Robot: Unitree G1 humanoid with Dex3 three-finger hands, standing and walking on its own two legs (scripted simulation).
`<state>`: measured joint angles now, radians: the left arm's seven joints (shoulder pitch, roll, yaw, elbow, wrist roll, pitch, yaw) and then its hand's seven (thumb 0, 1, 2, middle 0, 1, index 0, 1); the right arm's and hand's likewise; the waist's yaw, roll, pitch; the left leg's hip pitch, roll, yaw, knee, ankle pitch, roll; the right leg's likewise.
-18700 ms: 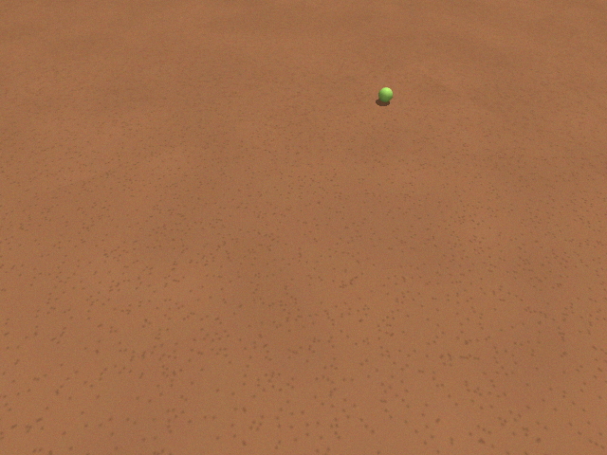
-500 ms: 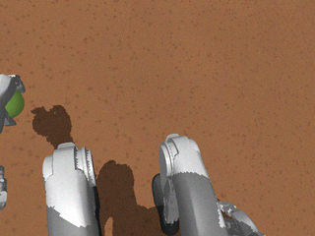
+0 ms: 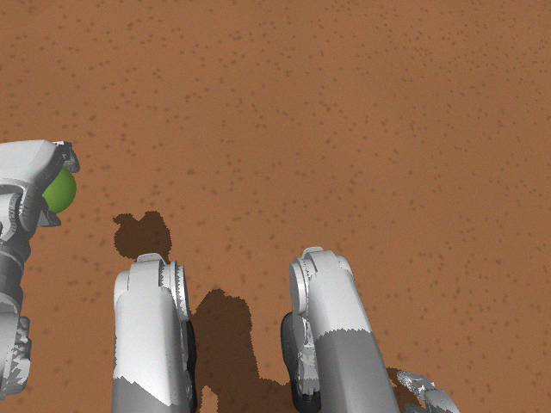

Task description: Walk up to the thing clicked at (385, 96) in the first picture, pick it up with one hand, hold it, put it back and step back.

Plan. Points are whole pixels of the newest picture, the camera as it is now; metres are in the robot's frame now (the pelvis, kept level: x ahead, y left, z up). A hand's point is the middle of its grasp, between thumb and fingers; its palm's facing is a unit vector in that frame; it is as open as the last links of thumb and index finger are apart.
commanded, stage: lift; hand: left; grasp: from above
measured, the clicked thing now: (43, 187) +0.43 +0.33 -0.14
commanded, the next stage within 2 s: hold in 1.30 s
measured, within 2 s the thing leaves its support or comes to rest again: neither
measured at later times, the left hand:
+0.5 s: hand out of the picture +0.36 +0.31 +0.06, palm faces -0.41 -0.13 -0.90, open 10.2 cm
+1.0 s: hand out of the picture +0.35 +0.28 +0.22, palm faces -0.44 -0.12 -0.89, open 10.2 cm
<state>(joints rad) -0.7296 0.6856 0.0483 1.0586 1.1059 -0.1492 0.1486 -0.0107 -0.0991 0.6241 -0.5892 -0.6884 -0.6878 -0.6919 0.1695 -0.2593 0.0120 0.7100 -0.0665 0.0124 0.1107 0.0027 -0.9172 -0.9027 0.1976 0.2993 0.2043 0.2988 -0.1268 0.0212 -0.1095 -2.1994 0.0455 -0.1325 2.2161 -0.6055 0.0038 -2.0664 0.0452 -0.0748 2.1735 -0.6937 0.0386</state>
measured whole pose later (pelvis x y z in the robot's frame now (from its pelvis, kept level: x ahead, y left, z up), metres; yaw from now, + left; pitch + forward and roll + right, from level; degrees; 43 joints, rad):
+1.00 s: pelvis +0.06 +0.01 +0.31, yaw +6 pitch +16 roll -3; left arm -0.34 0.42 -0.17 0.82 1.00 0.02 0.15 0.01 -0.07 0.67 -0.50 -0.79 -0.61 -0.78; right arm 0.24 -0.24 -0.02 0.73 0.03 -0.01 -0.05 0.01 -0.91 -0.90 0.20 0.30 0.20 0.30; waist -0.06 0.04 -0.13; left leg -0.95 0.05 -0.01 1.11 -0.44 0.01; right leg -0.86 0.01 0.00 1.07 -0.48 0.03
